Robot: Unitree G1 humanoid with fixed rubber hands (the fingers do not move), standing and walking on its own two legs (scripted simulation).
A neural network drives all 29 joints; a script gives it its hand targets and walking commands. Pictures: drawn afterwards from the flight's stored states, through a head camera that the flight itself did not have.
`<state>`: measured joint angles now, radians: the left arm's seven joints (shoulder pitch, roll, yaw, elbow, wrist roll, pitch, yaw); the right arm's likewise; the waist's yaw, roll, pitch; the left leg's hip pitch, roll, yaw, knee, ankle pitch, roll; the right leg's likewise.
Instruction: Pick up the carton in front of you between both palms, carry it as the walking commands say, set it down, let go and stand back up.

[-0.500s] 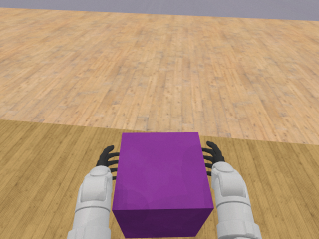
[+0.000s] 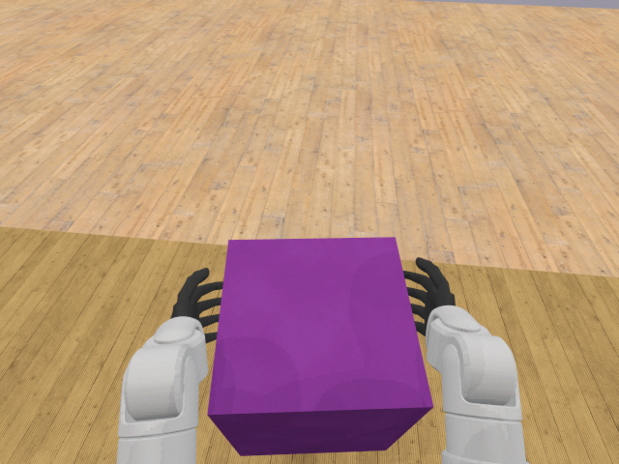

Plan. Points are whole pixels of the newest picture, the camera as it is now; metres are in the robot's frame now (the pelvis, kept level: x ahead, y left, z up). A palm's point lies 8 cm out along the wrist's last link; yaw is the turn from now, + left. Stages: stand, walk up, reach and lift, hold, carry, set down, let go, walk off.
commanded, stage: carry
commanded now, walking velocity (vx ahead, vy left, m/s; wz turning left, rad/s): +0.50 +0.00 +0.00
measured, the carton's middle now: (313, 353) +0.28 +0.00 +0.01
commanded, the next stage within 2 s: none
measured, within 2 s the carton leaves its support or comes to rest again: neither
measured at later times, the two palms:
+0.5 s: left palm (249, 190) +0.54 +0.10 +0.09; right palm (422, 183) +0.56 -0.20 +0.09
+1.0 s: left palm (259, 108) +0.88 +0.11 +0.07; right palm (385, 110) +0.86 -0.19 +0.08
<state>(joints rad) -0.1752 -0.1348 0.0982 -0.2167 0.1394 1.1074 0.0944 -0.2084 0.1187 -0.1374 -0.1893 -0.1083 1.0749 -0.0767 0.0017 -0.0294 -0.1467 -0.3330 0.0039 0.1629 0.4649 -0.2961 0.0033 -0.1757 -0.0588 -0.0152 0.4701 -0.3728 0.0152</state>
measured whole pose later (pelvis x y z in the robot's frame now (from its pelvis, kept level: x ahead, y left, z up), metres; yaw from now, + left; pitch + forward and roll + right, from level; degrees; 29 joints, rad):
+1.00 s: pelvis +0.61 -0.02 +0.01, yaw -4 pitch +5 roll -2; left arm -0.12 -0.13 0.08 -0.31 0.13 1.17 0.08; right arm -0.13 0.13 -0.10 -0.31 -0.11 1.14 -0.09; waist -0.03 0.01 -0.04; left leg -0.22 0.03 0.25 0.35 -0.22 0.08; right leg -0.58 -0.09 -0.08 1.02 -0.27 -0.02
